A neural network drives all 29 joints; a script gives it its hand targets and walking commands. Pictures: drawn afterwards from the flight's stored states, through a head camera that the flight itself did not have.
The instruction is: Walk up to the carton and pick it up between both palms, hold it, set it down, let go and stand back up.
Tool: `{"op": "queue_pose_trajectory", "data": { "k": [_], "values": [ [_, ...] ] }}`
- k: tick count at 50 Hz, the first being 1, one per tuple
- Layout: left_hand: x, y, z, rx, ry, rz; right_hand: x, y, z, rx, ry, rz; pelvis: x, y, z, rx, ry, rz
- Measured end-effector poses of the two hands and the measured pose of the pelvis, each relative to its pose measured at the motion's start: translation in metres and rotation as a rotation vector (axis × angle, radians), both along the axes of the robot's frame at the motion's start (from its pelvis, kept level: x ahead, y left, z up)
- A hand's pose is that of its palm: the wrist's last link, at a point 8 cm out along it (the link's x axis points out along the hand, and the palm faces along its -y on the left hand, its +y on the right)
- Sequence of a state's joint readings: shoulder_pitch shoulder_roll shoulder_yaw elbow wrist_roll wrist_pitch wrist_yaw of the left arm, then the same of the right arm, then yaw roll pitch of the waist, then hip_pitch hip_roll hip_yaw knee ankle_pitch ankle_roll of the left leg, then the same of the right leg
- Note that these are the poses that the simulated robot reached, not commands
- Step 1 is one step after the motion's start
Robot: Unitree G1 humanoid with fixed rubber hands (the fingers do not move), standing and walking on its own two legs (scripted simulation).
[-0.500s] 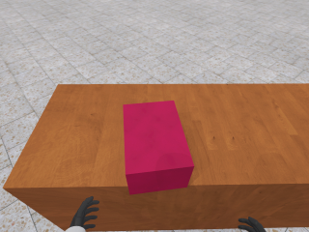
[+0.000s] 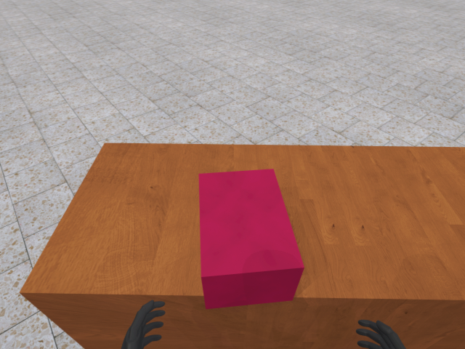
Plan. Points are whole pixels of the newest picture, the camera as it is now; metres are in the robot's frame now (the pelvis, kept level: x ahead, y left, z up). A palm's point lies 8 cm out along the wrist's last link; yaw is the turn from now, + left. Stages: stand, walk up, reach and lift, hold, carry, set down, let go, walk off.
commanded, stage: reach and lift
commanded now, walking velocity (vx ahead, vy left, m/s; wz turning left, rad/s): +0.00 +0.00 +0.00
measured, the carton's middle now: (242, 233) +0.42 +0.02 -0.07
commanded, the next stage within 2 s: none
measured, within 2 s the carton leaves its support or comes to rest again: neither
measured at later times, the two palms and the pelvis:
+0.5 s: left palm (145, 338) +0.17 +0.17 -0.03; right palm (395, 344) +0.19 -0.23 -0.04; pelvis +0.00 -0.01 +0.00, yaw +1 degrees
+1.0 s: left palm (150, 294) +0.23 +0.18 +0.00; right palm (383, 294) +0.26 -0.22 +0.00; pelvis +0.00 -0.01 +0.00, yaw +1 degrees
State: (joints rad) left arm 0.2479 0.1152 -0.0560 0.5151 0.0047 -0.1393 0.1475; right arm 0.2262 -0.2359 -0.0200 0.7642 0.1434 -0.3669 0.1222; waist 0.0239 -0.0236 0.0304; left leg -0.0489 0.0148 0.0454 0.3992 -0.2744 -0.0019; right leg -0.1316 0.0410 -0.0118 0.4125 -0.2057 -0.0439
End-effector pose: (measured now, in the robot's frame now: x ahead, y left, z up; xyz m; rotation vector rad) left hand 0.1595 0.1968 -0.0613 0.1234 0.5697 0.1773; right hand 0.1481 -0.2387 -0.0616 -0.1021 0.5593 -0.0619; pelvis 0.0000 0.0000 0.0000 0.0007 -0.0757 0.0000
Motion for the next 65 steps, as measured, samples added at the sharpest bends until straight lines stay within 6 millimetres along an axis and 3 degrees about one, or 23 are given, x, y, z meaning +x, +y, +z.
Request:
{"op": "queue_pose_trajectory", "data": {
  "k": [15, 24, 31, 42, 53, 65],
  "values": [
    [0.001, -0.01, 0.014, -0.015, -0.149, 0.033, 0.013, 0.006, 0.007, 0.06, -0.114, 0.022, 0.004, -0.003, -0.003, -0.001, -0.006, 0.018],
    [0.012, -0.02, 0.028, -0.036, -0.258, 0.055, 0.038, 0.007, 0.024, 0.077, -0.232, 0.06, 0.0, -0.007, -0.004, 0.004, 0.008, 0.017],
    [0.02, -0.028, 0.028, -0.054, -0.261, 0.079, 0.049, 0.002, 0.023, 0.075, -0.212, 0.076, -0.002, -0.012, -0.005, 0.009, 0.015, 0.023],
    [0.06, -0.023, 0.051, -0.034, -0.309, 0.085, 0.089, 0.012, 0.042, 0.086, -0.256, 0.089, -0.002, -0.016, -0.002, 0.012, 0.036, 0.029],
    [0.077, -0.022, 0.065, -0.039, -0.291, 0.084, 0.115, 0.014, 0.062, 0.08, -0.286, 0.1, 0.003, -0.012, 0.001, 0.004, 0.046, 0.013],
    [0.112, -0.024, 0.088, -0.045, -0.31, 0.085, 0.156, 0.017, 0.084, 0.076, -0.295, 0.125, 0.001, -0.011, 0.003, 0.003, 0.088, 0.003]
  ]
}}
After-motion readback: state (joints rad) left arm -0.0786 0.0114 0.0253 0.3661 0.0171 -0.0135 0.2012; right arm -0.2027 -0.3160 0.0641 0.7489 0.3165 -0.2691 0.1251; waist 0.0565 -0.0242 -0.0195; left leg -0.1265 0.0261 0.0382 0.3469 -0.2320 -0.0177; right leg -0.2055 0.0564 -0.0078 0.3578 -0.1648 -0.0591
